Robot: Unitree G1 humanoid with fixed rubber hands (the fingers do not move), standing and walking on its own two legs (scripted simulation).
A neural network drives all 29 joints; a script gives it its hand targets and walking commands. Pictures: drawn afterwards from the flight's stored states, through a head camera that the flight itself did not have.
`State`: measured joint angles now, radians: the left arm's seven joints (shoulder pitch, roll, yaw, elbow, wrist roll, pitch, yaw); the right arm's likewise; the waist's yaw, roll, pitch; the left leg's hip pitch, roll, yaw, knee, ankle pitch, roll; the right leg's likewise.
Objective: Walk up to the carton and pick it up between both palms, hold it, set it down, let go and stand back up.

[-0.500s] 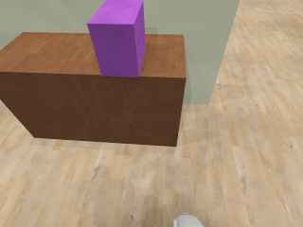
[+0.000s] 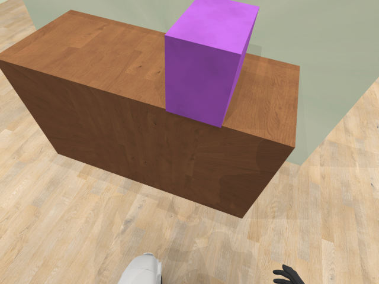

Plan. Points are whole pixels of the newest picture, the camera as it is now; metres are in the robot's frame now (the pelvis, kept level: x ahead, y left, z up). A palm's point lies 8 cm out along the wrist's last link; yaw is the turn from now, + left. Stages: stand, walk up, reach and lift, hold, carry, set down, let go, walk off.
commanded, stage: walk up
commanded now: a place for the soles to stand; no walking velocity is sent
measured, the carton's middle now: (210, 60) +0.74 -0.02 +0.05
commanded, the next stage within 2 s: none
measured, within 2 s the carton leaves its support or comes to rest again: neither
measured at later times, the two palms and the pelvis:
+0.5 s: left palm (124, 208) +0.28 +0.17 -0.10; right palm (321, 274) +0.18 -0.32 -0.14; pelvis +0.20 -0.06 +0.00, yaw -3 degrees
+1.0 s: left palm (125, 180) +0.36 +0.19 -0.11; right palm (294, 190) +0.38 -0.28 -0.10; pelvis +0.27 -0.05 +0.01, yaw -7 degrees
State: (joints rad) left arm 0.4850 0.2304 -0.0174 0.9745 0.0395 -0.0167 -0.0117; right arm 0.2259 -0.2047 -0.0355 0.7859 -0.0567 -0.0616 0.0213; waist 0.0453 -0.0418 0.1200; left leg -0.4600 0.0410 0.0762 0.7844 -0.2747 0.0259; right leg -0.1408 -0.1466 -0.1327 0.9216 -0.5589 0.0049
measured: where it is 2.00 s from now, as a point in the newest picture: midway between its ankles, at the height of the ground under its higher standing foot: (194, 257)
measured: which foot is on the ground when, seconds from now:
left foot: down 0.00-0.36, up 0.38-0.68, down 0.70-1.00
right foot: up 0.00-0.32, down 0.34-0.72, up 0.74-1.00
